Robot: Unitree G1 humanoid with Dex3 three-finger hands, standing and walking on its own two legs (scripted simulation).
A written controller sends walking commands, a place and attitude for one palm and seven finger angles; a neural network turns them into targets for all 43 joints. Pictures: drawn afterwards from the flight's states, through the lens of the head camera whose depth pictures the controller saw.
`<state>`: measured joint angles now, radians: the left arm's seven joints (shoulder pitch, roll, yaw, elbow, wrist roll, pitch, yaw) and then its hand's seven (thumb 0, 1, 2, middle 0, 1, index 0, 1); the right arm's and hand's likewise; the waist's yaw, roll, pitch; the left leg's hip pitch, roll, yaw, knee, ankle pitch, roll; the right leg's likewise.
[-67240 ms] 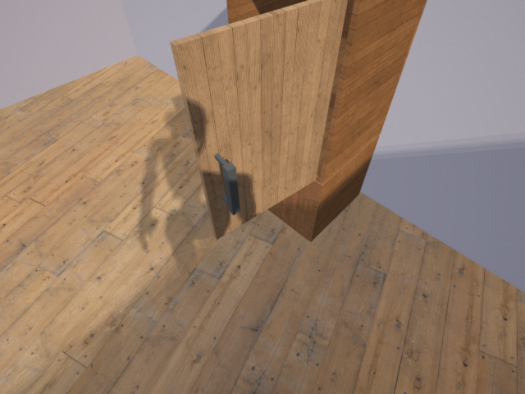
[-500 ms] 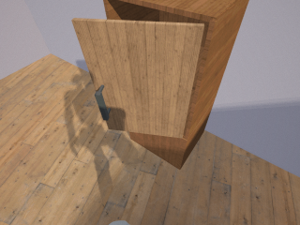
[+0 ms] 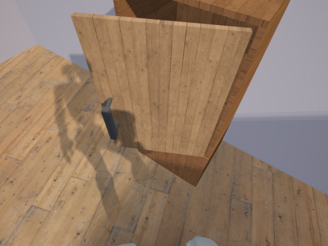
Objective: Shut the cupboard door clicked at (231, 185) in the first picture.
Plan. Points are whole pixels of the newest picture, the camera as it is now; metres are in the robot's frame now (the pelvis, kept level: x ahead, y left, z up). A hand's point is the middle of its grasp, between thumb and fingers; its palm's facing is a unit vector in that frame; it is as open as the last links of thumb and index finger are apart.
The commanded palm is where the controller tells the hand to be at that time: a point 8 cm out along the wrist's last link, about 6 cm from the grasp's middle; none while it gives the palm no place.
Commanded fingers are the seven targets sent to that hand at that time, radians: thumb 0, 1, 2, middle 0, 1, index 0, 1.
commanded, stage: come to a stop and stand still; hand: left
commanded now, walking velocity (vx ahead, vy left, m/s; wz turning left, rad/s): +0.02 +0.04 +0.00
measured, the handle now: (112, 119) +0.51 +0.22 -0.10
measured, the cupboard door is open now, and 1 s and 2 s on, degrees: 26 26 26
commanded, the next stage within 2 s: look again from close up in 0.60 s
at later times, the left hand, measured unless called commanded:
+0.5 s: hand out of the picture +0.05 +0.14 -0.17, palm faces +0.05 -0.98 -0.19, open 7.2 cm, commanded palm none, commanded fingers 0.00 0.90 0.90 -0.20 -0.30 -0.20 -0.30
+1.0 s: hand out of the picture +0.01 +0.13 -0.17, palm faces +0.02 -0.98 -0.20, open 7.4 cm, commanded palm none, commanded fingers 0.00 0.90 0.90 -0.20 -0.30 -0.20 -0.30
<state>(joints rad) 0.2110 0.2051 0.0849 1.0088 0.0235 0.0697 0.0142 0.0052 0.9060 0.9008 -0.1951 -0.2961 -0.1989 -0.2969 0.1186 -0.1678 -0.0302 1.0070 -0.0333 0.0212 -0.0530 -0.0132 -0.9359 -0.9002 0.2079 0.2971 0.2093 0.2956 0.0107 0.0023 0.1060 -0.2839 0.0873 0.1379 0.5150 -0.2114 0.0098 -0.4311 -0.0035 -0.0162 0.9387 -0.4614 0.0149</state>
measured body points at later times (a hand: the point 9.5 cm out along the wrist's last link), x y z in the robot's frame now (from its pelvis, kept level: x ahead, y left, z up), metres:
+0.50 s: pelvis +0.01 -0.04 +0.01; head +0.03 -0.04 +0.46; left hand +0.05 +0.19 -0.15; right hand +0.01 -0.26 -0.15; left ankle -0.01 +0.07 -0.74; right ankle +0.02 -0.15 -0.74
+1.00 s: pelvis +0.01 -0.04 +0.00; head +0.01 -0.05 +0.45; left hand +0.01 +0.18 -0.15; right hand +0.03 -0.26 -0.16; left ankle -0.01 +0.07 -0.74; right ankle +0.02 -0.15 -0.74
